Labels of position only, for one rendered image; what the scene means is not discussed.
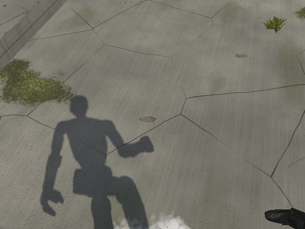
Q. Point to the right robot hand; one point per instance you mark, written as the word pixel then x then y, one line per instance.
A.
pixel 293 217

